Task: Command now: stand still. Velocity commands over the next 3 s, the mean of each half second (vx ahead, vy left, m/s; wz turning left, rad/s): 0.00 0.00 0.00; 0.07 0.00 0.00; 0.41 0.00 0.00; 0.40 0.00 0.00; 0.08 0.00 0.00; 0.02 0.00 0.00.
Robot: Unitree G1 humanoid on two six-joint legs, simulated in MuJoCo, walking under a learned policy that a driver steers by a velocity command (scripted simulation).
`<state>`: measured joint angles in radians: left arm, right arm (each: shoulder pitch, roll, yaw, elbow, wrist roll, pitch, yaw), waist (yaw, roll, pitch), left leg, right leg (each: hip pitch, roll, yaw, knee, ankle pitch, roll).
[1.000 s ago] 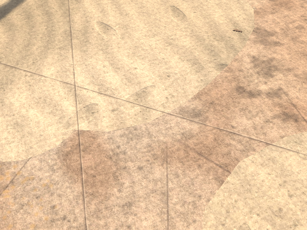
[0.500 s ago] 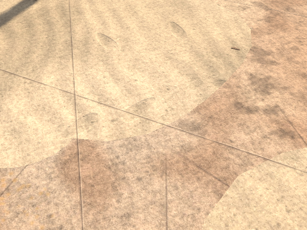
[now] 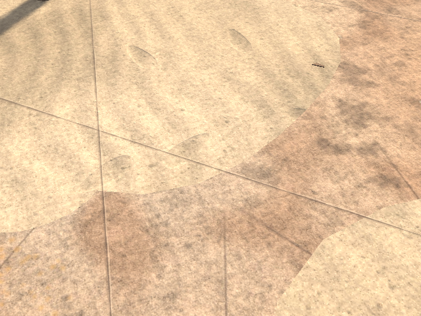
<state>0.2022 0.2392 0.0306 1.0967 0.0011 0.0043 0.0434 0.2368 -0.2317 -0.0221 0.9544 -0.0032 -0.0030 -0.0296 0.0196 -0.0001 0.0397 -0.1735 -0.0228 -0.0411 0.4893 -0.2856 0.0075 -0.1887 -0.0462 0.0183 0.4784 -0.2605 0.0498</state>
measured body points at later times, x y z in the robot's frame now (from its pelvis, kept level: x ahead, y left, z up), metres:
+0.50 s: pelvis +0.00 -0.01 +0.00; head +0.01 -0.01 +0.45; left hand +0.00 +0.24 -0.16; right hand +0.02 -0.25 -0.15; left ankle -0.01 +0.12 -0.74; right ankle +0.00 -0.15 -0.74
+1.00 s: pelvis +0.02 -0.02 -0.01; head +0.02 -0.02 +0.44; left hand +0.00 +0.22 -0.16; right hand +0.00 -0.26 -0.16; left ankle -0.01 +0.12 -0.74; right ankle +0.00 -0.15 -0.73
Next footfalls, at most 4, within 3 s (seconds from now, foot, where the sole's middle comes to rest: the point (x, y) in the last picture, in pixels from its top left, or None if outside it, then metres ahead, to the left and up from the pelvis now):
1.48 left None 0.42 0.09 -0.77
1.98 right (262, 262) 0.70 -0.13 -0.77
2.30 left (191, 279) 0.63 0.11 -0.77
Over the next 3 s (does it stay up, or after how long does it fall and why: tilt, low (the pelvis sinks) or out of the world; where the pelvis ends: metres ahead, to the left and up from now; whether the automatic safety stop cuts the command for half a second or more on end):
stays up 0.64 -0.02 0.00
